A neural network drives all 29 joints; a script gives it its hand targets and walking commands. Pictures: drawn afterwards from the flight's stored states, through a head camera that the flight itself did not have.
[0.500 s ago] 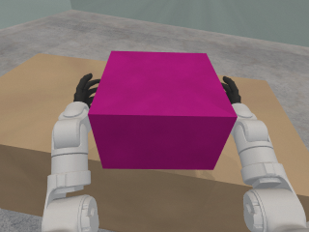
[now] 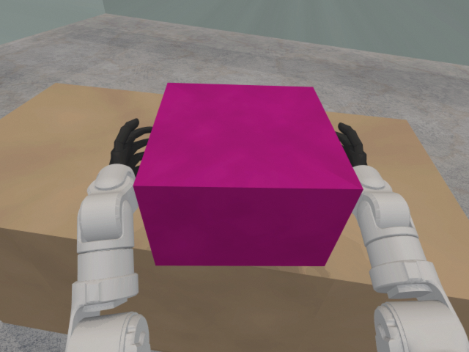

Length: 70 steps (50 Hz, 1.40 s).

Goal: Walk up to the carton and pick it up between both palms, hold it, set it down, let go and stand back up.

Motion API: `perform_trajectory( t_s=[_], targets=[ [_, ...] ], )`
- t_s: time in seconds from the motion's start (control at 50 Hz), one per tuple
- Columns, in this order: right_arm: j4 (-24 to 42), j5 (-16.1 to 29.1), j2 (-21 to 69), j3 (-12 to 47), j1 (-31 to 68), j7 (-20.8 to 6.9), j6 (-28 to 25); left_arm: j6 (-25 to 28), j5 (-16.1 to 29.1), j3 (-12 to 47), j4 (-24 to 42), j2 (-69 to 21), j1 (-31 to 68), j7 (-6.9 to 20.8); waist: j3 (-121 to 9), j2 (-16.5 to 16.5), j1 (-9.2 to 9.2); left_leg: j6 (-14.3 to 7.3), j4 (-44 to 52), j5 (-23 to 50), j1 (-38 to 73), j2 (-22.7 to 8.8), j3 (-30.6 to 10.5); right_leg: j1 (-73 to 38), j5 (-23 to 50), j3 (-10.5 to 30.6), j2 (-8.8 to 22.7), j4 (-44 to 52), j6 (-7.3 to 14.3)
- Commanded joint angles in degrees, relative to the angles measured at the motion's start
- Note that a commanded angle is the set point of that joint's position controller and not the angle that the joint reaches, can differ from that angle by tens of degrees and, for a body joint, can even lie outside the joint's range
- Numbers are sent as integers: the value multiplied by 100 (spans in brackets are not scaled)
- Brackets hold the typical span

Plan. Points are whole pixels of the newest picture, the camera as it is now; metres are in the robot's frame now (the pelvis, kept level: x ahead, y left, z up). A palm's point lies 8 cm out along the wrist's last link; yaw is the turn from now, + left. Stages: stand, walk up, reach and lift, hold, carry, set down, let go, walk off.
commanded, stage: hold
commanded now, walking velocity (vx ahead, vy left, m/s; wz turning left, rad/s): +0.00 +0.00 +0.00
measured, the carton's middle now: (241, 168) +0.38 +0.00 +0.15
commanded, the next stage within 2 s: none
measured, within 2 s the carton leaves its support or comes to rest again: neither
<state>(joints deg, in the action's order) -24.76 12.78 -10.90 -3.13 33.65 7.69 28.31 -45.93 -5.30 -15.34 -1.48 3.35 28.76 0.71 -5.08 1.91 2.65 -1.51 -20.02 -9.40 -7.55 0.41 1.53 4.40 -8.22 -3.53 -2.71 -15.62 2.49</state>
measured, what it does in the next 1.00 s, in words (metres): stands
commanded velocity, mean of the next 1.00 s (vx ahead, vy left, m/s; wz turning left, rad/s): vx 0.00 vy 0.00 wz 0.00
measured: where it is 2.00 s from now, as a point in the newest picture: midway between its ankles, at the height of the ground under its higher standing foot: outside the picture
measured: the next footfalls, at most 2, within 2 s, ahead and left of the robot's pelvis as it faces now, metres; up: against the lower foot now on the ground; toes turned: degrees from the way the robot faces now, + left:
none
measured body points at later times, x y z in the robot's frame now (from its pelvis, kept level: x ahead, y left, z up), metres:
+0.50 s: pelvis +0.00 +0.00 +0.00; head -0.05 +0.02 +0.45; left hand +0.35 +0.19 +0.19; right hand +0.37 -0.18 +0.19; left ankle +0.02 +0.10 -0.75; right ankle +0.01 -0.09 -0.75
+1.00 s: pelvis -0.01 +0.00 +0.00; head -0.07 +0.01 +0.44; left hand +0.35 +0.19 +0.20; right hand +0.36 -0.19 +0.20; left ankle +0.02 +0.10 -0.75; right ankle +0.01 -0.09 -0.75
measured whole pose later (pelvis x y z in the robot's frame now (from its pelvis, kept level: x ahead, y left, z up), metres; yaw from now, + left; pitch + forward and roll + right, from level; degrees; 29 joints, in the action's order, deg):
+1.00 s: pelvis -0.01 +0.00 +0.00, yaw +0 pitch -3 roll -1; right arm -26.8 11.7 -10.0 -5.4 37.0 7.9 30.3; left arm -45.3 -5.1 -17.2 -5.9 3.7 32.0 1.4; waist -6.1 1.8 2.0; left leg -1.4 -19.5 -8.2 -8.0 0.4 1.6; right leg 5.6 -7.9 -3.5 -2.7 -16.6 2.9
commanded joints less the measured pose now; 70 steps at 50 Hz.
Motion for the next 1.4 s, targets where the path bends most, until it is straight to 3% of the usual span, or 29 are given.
perform_trajectory(
  t_s=[0.0, 0.02, 0.04, 0.08, 0.18, 0.26, 0.32, 0.38, 0.4, 0.5, 0.52, 0.56, 0.58, 0.64, 0.68, 0.72, 0.74, 0.76, 0.82, 0.88, 0.92, 0.96, 1.0, 1.02, 1.1, 1.24, 1.28, 1.3, 1.38],
  targets=[
    [2673, 854, 3332, 2297, 5213, -909, -592, 510, 904, 3186, 1392, -2809, 4492, 707, -2859, -520, -22, 259, 61, 1974, 1306, -23, -374, -544, 1914, 310, 15, -70, -284],
    [2858, 921, 3390, 2370, 5264, -908, -581, 532, 966, 3153, 1554, -2850, 4503, 673, -2861, -335, -82, 242, 7, 2204, 1308, -37, -421, -505, 2015, 279, -6, -88, -265],
    [2739, 974, 3286, 2324, 5246, -910, -580, 519, 941, 3197, 1476, -2743, 4499, 691, -2764, -530, -53, 275, -30, 2092, 1301, -40, -419, -597, 2077, 363, 28, -16, -252],
    [2988, 853, 3337, 2350, 5493, -888, -592, 509, 879, 3105, 1203, -2734, 4424, 729, -2825, -156, -126, 150, 51, 1744, 1071, 49, -354, -531, 2021, 416, 91, -44, -356],
    [2656, 770, 3403, 2233, 5253, -908, -527, 495, 869, 3165, 1078, -2843, 4425, 713, -2468, -345, -99, 124, 221, 1308, 940, -33, -375, -365, 1378, 447, 106, 86, -285],
    [2707, 714, 3413, 2324, 5470, -883, -424, 450, 894, 3041, 950, -2783, 4435, 725, -2542, -57, -139, 109, 146, 1460, 981, -17, -312, -373, 1519, 404, 51, 43, -299],
    [2685, 803, 3360, 2351, 5280, -849, -418, 435, 883, 3169, 1223, -2874, 4459, 767, -2623, -300, -47, 198, 129, 1533, 1096, -57, -430, -491, 1639, 472, 63, 127, -303],
    [2932, 885, 3315, 2420, 5120, -809, -418, 458, 985, 3130, 1456, -2722, 4332, 781, -2872, -204, -64, 196, 32, 1843, 1142, 9, -367, -615, 2075, 438, 64, 16, -336],
    [2708, 843, 3391, 2310, 5106, -806, -431, 445, 1022, 3144, 1288, -2746, 4334, 801, -2871, -382, 32, 243, 8, 1788, 1250, 3, -426, -511, 1902, 407, 44, -33, -286],
    [2445, 818, 3338, 2182, 5306, -854, -366, 376, 862, 2997, 1194, -2633, 4562, 807, -2473, -339, -113, 160, 189, 1286, 880, -39, -354, -568, 1440, 402, 72, 50, -307],
    [2478, 855, 3349, 2170, 5320, -840, -363, 377, 943, 3025, 1088, -2616, 4675, 824, -2468, -319, 54, 144, 165, 1270, 924, -15, -361, -542, 1496, 441, 95, 54, -283],
    [2410, 798, 3419, 2112, 5497, -883, -354, 443, 975, 3135, 1202, -2636, 4826, 782, -2613, -429, -46, 135, 240, 1074, 808, -82, -432, -465, 1179, 410, 121, 14, -241],
    [2461, 803, 3453, 2132, 5178, -884, -411, 494, 1017, 3311, 1425, -2781, 4727, 740, -2860, -789, 34, 277, 157, 1455, 1087, -34, -404, -377, 1495, 409, 98, -23, -257],
    [2737, 986, 3304, 2289, 5199, -845, -473, 453, 1128, 3420, 1709, -2874, 4691, 705, -3162, -741, 100, 420, -211, 2375, 1328, -46, -456, -574, 2166, 366, 13, -88, -211],
    [2828, 874, 3332, 2263, 5359, -808, -433, 462, 1027, 3213, 1516, -2760, 4668, 743, -2902, -267, 35, 219, -44, 1821, 1001, 32, -465, -524, 1904, 408, 32, -95, -308],
    [2475, 729, 3444, 1997, 5437, -842, -367, 449, 862, 2995, 912, -2611, 4629, 814, -2278, -364, -10, 110, 222, 797, 574, 0, -394, -349, 1055, 468, 196, 75, -336],
    [2573, 666, 3446, 2172, 5381, -859, -380, 461, 861, 2961, 928, -2676, 4732, 838, -2475, -131, -21, 42, 248, 765, 558, -3, -324, -427, 1039, 505, 189, 86, -313],
    [2395, 712, 3433, 2167, 5404, -881, -373, 432, 877, 2924, 817, -2709, 4671, 849, -2285, -323, -30, 75, 270, 810, 487, -11, -327, -537, 1083, 496, 237, 68, -309],
    [2533, 797, 3459, 2240, 5632, -780, -411, 453, 916, 2997, 989, -2768, 4719, 898, -2467, -156, -97, 105, 167, 1322, 692, 19, -341, -674, 1693, 474, 170, 15, -344],
    [2474, 803, 3569, 2156, 5981, -793, -420, 460, 852, 2945, 746, -2738, 4915, 855, -2465, -417, -76, 59, 279, 794, 668, 57, -314, -568, 1197, 426, 166, 46, -381],
    [2085, 669, 3565, 2038, 5768, -842, -386, 472, 803, 2788, 469, -2744, 4923, 836, -2200, -174, -111, -10, 404, 397, 508, -2, -297, -341, 716, 451, 197, 145, -331],
    [1940, 655, 3534, 1944, 5649, -897, -380, 460, 845, 2837, 468, -2770, 4839, 810, -2256, -309, -99, 126, 346, 594, 631, -42, -341, -319, 631, 443, 153, 117, -293],
    [2280, 709, 3628, 2128, 5858, -910, -454, 560, 1003, 2970, 779, -2871, 5134, 765, -2741, -253, -6, 71, 257, 773, 731, -22, -366, -345, 901, 501, 142, 87, -290],
    [1895, 693, 3630, 1994, 5842, -929, -429, 568, 923, 2888, 622, -2783, 5089, 722, -2589, -316, -160, 75, 283, 685, 674, -32, -352, -340, 725, 395, 131, 53, -275],
    [1805, 640, 3592, 1960, 5894, -943, -431, 551, 908, 2827, 445, -2772, 5107, 757, -2496, -273, -66, 53, 317, 469, 551, -49, -330, -357, 647, 438, 197, 103, -279],
    [2317, 916, 3482, 2105, 5686, -798, -478, 555, 991, 3004, 843, -2804, 4949, 774, -2990, -412, 125, 205, 10, 1512, 840, 35, -419, -758, 1934, 480, 133, -68, -329],
    [2414, 839, 3520, 2119, 5747, -802, -482, 591, 1066, 3071, 963, -2761, 4998, 747, -2979, -240, 60, 166, 77, 1358, 906, 34, -402, -567, 1585, 362, 62, -27, -326],
    [2484, 930, 3483, 2258, 5600, -830, -493, 647, 1174, 3206, 1148, -2892, 5068, 722, -3012, -500, 36, 214, 50, 1490, 959, 5, -380, -477, 1656, 390, 71, -66, -300],
    [2656, 974, 3413, 2112, 5688, -855, -470, 575, 1105, 3193, 983, -2759, 4892, 651, -2912, -501, 19, 229, -3, 1304, 903, 56, -410, -379, 1432, 445, 105, -3, -319]
  ],
)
